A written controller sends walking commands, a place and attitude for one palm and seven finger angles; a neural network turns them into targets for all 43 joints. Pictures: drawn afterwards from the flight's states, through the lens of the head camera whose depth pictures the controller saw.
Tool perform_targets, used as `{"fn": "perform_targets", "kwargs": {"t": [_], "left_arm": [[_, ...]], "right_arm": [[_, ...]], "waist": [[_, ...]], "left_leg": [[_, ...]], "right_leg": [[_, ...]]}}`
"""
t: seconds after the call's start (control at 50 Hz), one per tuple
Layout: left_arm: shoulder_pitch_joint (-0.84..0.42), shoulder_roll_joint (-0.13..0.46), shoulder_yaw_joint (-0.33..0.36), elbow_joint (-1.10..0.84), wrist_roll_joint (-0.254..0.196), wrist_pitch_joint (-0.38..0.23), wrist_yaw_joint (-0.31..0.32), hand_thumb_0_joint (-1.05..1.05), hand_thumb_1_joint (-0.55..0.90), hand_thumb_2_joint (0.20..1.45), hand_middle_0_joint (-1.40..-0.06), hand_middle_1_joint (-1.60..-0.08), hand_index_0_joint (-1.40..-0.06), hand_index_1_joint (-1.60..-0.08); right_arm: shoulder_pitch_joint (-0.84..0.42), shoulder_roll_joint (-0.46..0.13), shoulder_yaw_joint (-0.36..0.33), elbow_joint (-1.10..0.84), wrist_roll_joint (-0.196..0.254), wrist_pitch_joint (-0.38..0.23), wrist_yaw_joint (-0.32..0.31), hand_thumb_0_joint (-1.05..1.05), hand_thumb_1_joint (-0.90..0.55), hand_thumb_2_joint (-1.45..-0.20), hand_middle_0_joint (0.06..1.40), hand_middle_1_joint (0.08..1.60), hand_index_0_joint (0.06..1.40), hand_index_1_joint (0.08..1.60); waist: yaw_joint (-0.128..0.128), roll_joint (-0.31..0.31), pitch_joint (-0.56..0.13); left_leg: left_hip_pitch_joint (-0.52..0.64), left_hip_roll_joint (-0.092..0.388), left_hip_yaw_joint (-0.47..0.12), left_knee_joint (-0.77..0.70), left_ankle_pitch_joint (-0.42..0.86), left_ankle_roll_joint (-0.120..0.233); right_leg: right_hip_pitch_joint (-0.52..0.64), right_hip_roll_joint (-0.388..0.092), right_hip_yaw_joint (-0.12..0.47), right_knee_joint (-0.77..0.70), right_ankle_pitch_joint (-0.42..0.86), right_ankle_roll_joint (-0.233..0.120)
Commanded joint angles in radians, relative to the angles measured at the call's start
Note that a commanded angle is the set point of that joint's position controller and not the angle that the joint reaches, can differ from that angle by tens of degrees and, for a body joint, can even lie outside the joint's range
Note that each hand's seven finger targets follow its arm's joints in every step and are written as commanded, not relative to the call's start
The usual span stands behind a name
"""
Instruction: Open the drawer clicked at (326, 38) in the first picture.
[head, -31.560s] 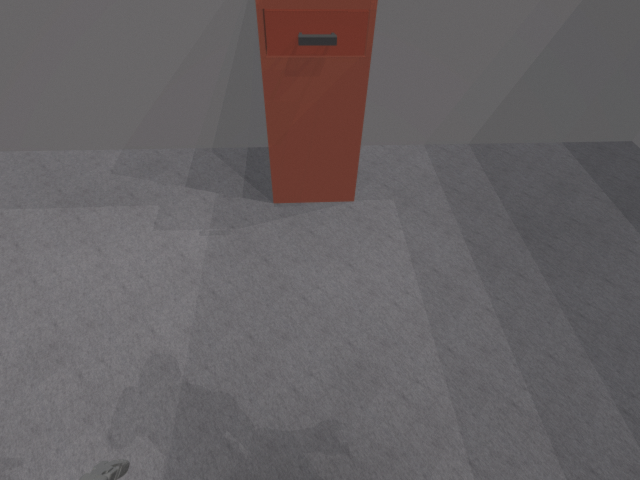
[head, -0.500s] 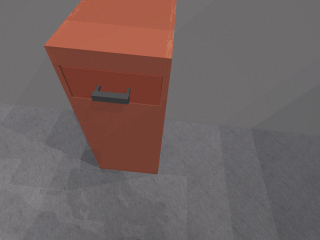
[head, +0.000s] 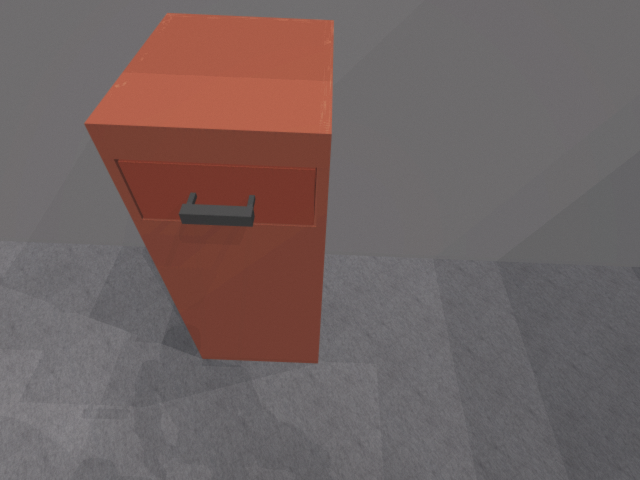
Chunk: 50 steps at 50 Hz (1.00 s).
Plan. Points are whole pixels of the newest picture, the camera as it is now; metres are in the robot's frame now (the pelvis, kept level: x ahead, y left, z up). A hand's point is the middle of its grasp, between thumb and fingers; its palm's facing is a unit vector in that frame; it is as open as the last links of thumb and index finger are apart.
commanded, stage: look again from close up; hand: left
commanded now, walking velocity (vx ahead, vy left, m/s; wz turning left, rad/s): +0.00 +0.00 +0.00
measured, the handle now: (220, 206) +0.55 +0.21 -0.02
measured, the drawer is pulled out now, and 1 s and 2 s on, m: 0.00 0.00 0.00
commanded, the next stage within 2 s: raise the hand with hooked fingers in 0.48 s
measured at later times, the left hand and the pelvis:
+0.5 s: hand out of the picture +0.01 +0.16 -0.18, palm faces +0.01 -0.98 -0.21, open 7.4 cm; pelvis +0.01 -0.01 +0.00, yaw +0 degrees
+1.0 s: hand (201, 462) +0.16 +0.16 -0.07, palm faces -0.14 -0.26 -0.96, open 8.6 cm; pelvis -0.01 -0.04 -0.04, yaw -2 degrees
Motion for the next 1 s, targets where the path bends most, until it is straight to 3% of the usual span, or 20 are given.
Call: {"fn": "perform_targets", "kwargs": {"t": [0.0,0.02,0.1,0.22,0.54,0.56,0.58,0.6,0.62,0.64,0.66,0.68,0.72,0.74,0.76,0.8,0.82,0.88,0.92,0.98], "left_arm": [[0.07,0.116,0.007,-0.056,-0.002,-0.022,0.009,0.0,0.9,0.9,-0.2,-0.3,-0.2,-0.3],[0.07,0.116,0.008,-0.064,-0.001,-0.017,0.005,0.0,0.9,0.9,-0.2,-0.3,-0.2,-0.3],[0.075,0.083,-0.001,-0.063,-0.003,-0.011,-0.002,0.0,0.9,0.9,-0.2,-0.3,-0.2,-0.3],[0.081,0.079,0.001,-0.061,-0.004,-0.005,-0.005,0.0,0.9,0.9,-0.2,-0.3,-0.2,-0.3],[0.106,0.07,0.007,-0.032,-0.006,-0.014,-0.007,0.0,0.9,0.9,-0.2,-0.3,-0.2,-0.3],[0.178,0.096,0.013,-0.004,0.003,-0.027,0.035,0.0,0.9,0.9,-0.2,-0.3,-0.2,-0.3],[-0.608,0.371,-0.035,-1.509,0.141,-0.207,0.038,0.0,0.877,0.89,-0.202,-0.315,-0.202,-0.315],[-0.159,0.342,0.036,-1.209,0.159,-0.128,0.116,0.0,0.853,0.88,-0.203,-0.33,-0.203,-0.33],[-0.106,0.24,0.018,-1.169,0.103,-0.057,0.174,0.0,0.83,0.87,-0.205,-0.345,-0.205,-0.345],[0.174,0.045,-0.094,-1.0,0.143,0.048,0.183,0.0,0.807,0.86,-0.207,-0.36,-0.207,-0.36],[0.012,0.077,-0.113,-1.232,0.176,0.04,0.187,0.0,0.783,0.85,-0.208,-0.375,-0.208,-0.375],[0.06,0.126,-0.088,-1.233,0.277,0.034,0.21,0.0,0.76,0.84,-0.21,-0.39,-0.21,-0.39],[0.141,0.134,-0.092,-1.164,0.452,0.042,0.261,0.0,0.713,0.82,-0.213,-0.42,-0.213,-0.42],[0.195,0.147,-0.073,-1.111,0.551,0.05,0.281,0.0,0.69,0.81,-0.215,-0.435,-0.215,-0.435],[0.331,0.124,-0.076,-1.066,0.632,0.057,0.296,0.0,0.667,0.8,-0.217,-0.45,-0.217,-0.45],[0.518,0.087,-0.097,-0.995,0.777,0.054,0.311,0.0,0.62,0.78,-0.22,-0.48,-0.22,-0.48],[0.567,0.111,-0.066,-1.001,0.84,0.042,0.311,0.0,0.597,0.77,-0.222,-0.495,-0.222,-0.495],[0.461,0.204,-0.013,-1.15,0.968,-0.013,0.342,0.0,0.527,0.74,-0.227,-0.54,-0.227,-0.54],[0.359,0.288,0.052,-1.252,1.036,-0.032,0.384,0.0,0.48,0.72,-0.23,-0.57,-0.23,-0.57],[0.131,0.339,0.089,-1.414,1.1,-0.049,0.469,0.0,0.41,0.69,-0.235,-0.615,-0.235,-0.615]], "right_arm": [[0.066,-0.103,-0.016,-0.093,-0.003,-0.032,0.005,0.0,-0.9,-0.9,0.2,0.3,0.2,0.3],[0.078,-0.107,-0.013,-0.1,-0.005,-0.03,0.006,0.0,-0.9,-0.9,0.2,0.3,0.2,0.3],[0.074,-0.113,-0.013,-0.113,-0.001,-0.028,0.0,0.0,-0.9,-0.9,0.2,0.3,0.2,0.3],[0.094,-0.108,-0.007,-0.085,-0.002,-0.028,-0.001,0.0,-0.9,-0.9,0.2,0.3,0.2,0.3],[0.084,-0.085,-0.005,-0.023,0.001,-0.028,-0.01,0.0,-0.9,-0.9,0.2,0.3,0.2,0.3],[-0.025,-0.124,-0.02,-0.094,0.011,-0.027,0.001,0.0,-0.9,-0.9,0.2,0.3,0.2,0.3],[-0.018,-0.258,-0.024,-0.429,0.061,-0.174,-0.054,0.0,-0.9,-0.9,0.2,0.3,0.2,0.3],[-0.098,-0.184,-0.024,-0.371,0.045,-0.263,-0.099,0.0,-0.9,-0.9,0.2,0.3,0.2,0.3],[-0.087,-0.177,-0.049,-0.31,0.061,-0.292,-0.104,0.0,-0.9,-0.9,0.2,0.3,0.2,0.3],[-0.087,-0.125,-0.04,-0.325,0.075,-0.293,-0.105,0.0,-0.9,-0.9,0.2,0.3,0.2,0.3],[-0.13,-0.161,-0.038,-0.414,0.075,-0.306,-0.096,0.0,-0.9,-0.9,0.2,0.3,0.2,0.3],[-0.143,-0.193,-0.049,-0.423,0.051,-0.308,-0.095,0.0,-0.9,-0.9,0.2,0.3,0.2,0.3],[-0.146,-0.202,-0.05,-0.492,0.008,-0.281,-0.072,0.0,-0.9,-0.9,0.2,0.3,0.2,0.3],[-0.137,-0.201,-0.066,-0.518,-0.006,-0.255,-0.057,0.0,-0.9,-0.9,0.2,0.3,0.2,0.3],[-0.168,-0.2,-0.081,-0.561,-0.022,-0.225,-0.041,0.0,-0.9,-0.9,0.2,0.3,0.2,0.3],[-0.209,-0.196,-0.091,-0.606,-0.038,-0.14,0.0,0.0,-0.9,-0.9,0.2,0.3,0.2,0.3],[-0.221,-0.188,-0.097,-0.618,-0.033,-0.098,0.025,0.0,-0.9,-0.9,0.2,0.3,0.2,0.3],[-0.287,-0.179,-0.08,-0.689,-0.03,-0.028,0.061,0.0,-0.9,-0.9,0.2,0.3,0.2,0.3],[-0.289,-0.173,-0.077,-0.711,-0.038,-0.001,0.066,0.0,-0.9,-0.9,0.2,0.3,0.2,0.3],[-0.277,-0.157,-0.083,-0.742,-0.065,0.019,0.057,0.0,-0.9,-0.9,0.2,0.3,0.2,0.3]], "waist": [[-0.008,0.118,-0.051],[-0.005,0.125,-0.066],[-0.002,-0.002,0.003],[0.0,-0.004,0.056],[0.004,-0.013,-0.009],[0.043,-0.129,0.055],[-0.051,0.17,-0.434],[0.03,0.322,-0.391],[0.008,0.265,-0.277],[0.007,0.168,-0.208],[-0.001,0.134,-0.107],[-0.012,0.075,-0.139],[-0.014,-0.059,-0.099],[0.007,-0.15,-0.13],[0.051,-0.186,-0.11],[0.104,-0.267,-0.086],[0.145,-0.265,-0.127],[0.163,-0.203,-0.214],[0.162,-0.104,-0.246],[0.117,0.082,-0.377]], "left_leg": [[-0.061,0.093,-0.089,-0.012,0.107,0.008],[-0.068,0.104,-0.1,-0.02,0.117,0.022],[-0.087,0.097,-0.105,-0.038,0.087,0.035],[-0.089,0.091,-0.099,-0.074,0.077,0.036],[-0.009,0.086,-0.057,-0.038,0.173,0.019],[-0.116,0.099,-0.036,0.154,0.137,-0.015],[0.177,-0.01,0.009,0.003,0.284,0.042],[0.217,0.022,0.005,0.018,0.432,0.036],[0.101,0.024,0.005,0.024,0.3,0.002],[0.022,0.035,0.002,0.017,0.244,0.013],[-0.036,0.022,-0.03,0.02,0.178,0.01],[-0.043,0.015,-0.022,0.054,0.149,0.018],[-0.142,-0.018,-0.039,0.124,0.125,0.024],[-0.171,-0.027,-0.024,0.157,0.125,0.018],[-0.22,-0.033,-0.018,0.171,0.101,0.009],[-0.312,-0.037,-0.004,0.184,0.085,-0.003],[-0.344,-0.037,0.005,0.193,0.12,-0.008],[-0.392,-0.051,0.024,0.234,0.119,-0.008],[-0.389,-0.065,0.024,0.262,0.092,-0.004],[-0.277,-0.073,0.016,0.35,0.098,0.007]], "right_leg": [[-0.023,-0.079,0.07,0.044,0.008,-0.068],[-0.007,-0.063,0.049,0.061,-0.014,-0.063],[-0.044,-0.057,0.053,0.052,-0.013,-0.056],[-0.06,-0.054,0.057,0.048,-0.003,-0.051],[-0.024,-0.075,0.071,0.025,0.155,-0.053],[-0.047,-0.13,0.132,-0.005,0.46,-0.035],[0.004,-0.011,0.162,0.108,0.384,-0.067],[-0.035,0.007,0.061,0.158,0.173,-0.081],[-0.109,0.022,0.013,0.143,0.053,-0.066],[-0.128,0.019,0.001,0.141,0.042,-0.055],[-0.159,0.013,0.005,0.135,0.045,-0.056],[-0.214,0.024,0.009,0.142,0.02,-0.059],[-0.309,0.04,0.002,0.168,-0.035,-0.063],[-0.326,0.042,0.002,0.177,-0.076,-0.057],[-0.328,0.044,0.012,0.177,-0.108,-0.06],[-0.304,0.045,0.057,0.199,-0.044,-0.073],[-0.259,0.04,0.089,0.224,0.048,-0.083],[-0.22,0.027,0.131,0.295,0.157,-0.087],[-0.244,0.032,0.156,0.313,0.116,-0.089],[-0.361,0.039,0.192,0.347,0.078,-0.097]]}}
